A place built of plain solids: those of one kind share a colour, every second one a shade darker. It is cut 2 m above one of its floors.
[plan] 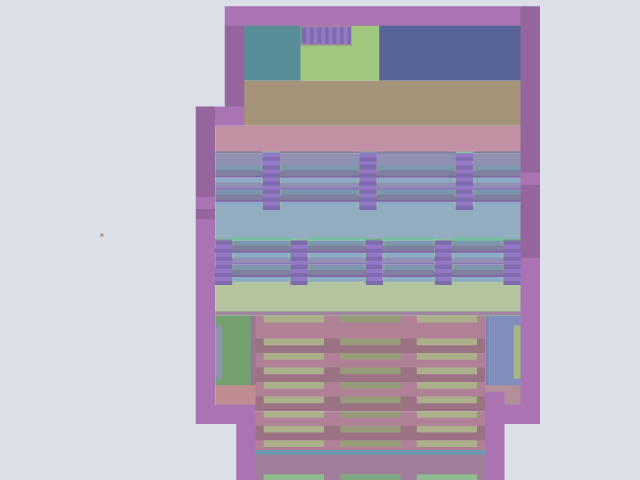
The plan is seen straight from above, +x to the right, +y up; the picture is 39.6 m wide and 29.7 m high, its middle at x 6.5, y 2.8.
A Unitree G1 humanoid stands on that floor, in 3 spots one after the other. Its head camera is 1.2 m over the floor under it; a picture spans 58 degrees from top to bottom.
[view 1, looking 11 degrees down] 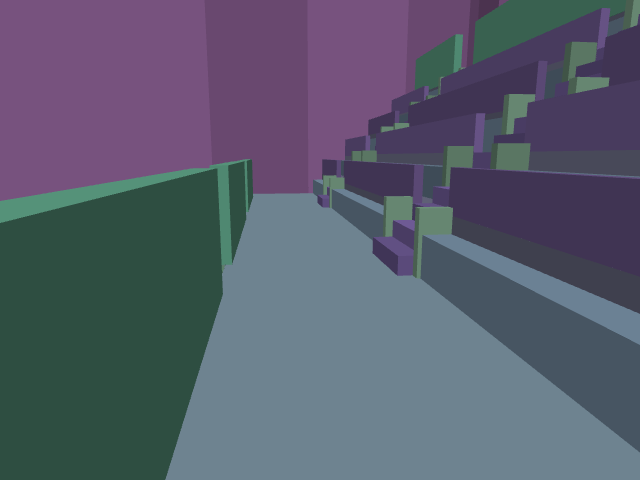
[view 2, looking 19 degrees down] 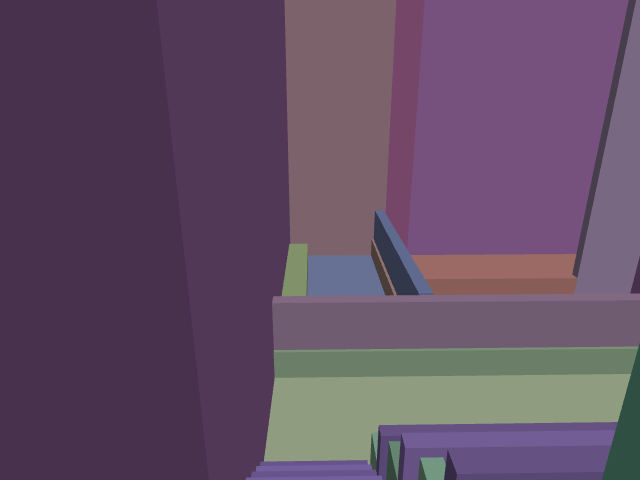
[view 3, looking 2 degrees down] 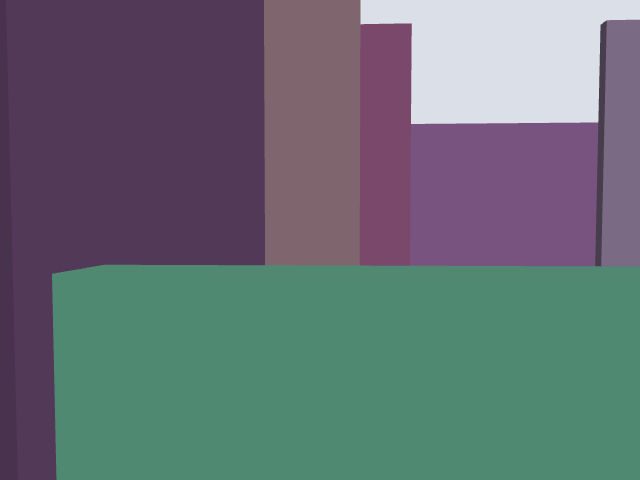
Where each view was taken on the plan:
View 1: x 14.12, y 3.36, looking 173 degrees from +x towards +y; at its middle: floor_mid0a_carpet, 6.29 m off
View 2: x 18.38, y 3.36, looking -91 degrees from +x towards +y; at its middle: wall_slipende_plaster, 10.10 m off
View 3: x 17.28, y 3.81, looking -88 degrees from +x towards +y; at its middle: wall_slipende_plaster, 10.01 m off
